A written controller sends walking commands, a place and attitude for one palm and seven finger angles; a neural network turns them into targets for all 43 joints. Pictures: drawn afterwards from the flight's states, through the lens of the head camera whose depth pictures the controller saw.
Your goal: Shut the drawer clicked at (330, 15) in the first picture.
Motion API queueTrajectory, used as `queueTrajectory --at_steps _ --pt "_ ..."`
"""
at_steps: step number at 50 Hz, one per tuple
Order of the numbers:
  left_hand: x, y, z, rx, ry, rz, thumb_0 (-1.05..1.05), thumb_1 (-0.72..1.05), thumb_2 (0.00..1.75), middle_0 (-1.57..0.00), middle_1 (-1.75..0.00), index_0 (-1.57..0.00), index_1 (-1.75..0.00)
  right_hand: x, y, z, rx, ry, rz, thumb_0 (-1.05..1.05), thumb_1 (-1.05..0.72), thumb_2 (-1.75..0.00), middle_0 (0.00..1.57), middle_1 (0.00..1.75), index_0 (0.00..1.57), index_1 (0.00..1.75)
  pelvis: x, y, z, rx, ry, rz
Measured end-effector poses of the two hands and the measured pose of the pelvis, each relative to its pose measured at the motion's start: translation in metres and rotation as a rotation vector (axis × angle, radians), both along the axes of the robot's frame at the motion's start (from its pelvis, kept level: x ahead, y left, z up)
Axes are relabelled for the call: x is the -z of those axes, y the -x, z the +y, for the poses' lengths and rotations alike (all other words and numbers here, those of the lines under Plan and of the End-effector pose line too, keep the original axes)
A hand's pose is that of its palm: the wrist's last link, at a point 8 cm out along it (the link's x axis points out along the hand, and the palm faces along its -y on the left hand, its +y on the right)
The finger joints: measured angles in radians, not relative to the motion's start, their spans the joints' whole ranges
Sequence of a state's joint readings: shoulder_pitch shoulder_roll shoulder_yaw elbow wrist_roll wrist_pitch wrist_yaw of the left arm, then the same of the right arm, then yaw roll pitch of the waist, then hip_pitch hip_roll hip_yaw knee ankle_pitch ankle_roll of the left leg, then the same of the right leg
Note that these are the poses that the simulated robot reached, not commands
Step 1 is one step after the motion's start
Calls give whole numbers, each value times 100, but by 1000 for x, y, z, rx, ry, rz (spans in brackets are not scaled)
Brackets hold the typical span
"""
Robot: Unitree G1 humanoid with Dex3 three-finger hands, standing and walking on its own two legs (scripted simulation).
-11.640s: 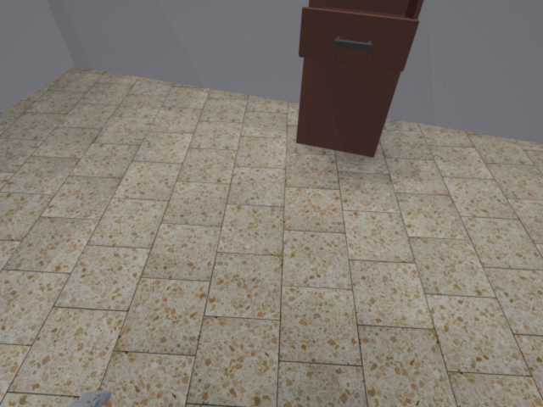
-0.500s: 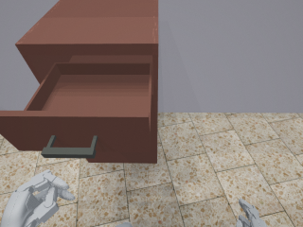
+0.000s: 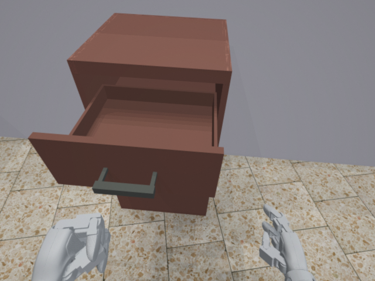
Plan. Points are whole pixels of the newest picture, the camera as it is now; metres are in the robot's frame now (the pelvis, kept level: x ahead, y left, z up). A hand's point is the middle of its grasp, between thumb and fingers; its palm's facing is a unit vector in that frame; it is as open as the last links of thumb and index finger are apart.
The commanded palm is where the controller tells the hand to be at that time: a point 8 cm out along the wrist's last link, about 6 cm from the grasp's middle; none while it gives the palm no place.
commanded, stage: raise the hand and make a fist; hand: left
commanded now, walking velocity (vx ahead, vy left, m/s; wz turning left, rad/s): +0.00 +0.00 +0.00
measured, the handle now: (127, 181) +0.33 +0.19 +0.02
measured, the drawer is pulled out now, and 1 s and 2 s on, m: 0.28 0.28 0.28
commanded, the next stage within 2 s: bring the fist close to the handle in 0.50 s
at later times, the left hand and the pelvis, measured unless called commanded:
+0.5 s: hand (113, 250) +0.14 +0.14 +0.12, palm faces +0.06 -0.99 -0.08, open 3.3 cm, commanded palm +0.09 +0.19 +0.13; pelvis +0.00 -0.02 +0.00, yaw +0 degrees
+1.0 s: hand (120, 243) +0.17 +0.14 +0.08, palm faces +0.06 -0.99 -0.08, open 3.3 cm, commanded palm +0.13 +0.20 +0.08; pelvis +0.02 -0.06 +0.00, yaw +0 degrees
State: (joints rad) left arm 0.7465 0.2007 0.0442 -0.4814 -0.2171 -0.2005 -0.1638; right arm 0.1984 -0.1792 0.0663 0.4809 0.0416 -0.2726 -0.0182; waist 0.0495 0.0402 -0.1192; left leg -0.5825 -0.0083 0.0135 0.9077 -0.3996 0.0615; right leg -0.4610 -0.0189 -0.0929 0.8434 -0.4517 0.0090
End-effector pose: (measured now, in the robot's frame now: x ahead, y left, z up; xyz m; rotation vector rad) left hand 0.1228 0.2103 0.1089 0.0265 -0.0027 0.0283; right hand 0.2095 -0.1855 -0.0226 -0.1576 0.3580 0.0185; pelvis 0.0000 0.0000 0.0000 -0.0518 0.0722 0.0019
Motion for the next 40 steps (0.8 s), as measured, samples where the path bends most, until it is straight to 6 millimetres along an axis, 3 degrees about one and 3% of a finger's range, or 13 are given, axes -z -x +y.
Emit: queueTrajectory --at_steps 7,19,28,33,40 --pt "-16 0 -6 10 -6 -24 1 90 90 -139 -159 -140 -159 10 16 1 -5 0 51 1 -90 -90 21 31 20 30 -1 2 4 1 0 -14" --pt "-10 0 -21 -4 -34 39 1 90 90 -140 -160 -140 -160 20 42 -41 95 25 119 2 -90 -90 21 30 20 30 -2 1 -11 12 -17 -15" --pt "-16 3 -26 -34 -61 2 1 90 90 -140 -160 -140 -160 23 35 -66 112 17 98 2 -90 -90 21 30 20 29 -2 -3 -30 3 -21 -13" --pt "-12 1 -32 -26 -67 25 1 90 90 -140 -160 -140 -160 22 25 -76 122 6 80 2 -90 -90 21 30 20 29 -3 -6 -41 2 -29 -12" --pt "3 -7 -24 -62 -65 54 1 90 90 -140 -160 -140 -160 24 15 -91 126 18 93 2 -90 -90 21 30 20 29 -4 -12 -56 -5 -34 1"
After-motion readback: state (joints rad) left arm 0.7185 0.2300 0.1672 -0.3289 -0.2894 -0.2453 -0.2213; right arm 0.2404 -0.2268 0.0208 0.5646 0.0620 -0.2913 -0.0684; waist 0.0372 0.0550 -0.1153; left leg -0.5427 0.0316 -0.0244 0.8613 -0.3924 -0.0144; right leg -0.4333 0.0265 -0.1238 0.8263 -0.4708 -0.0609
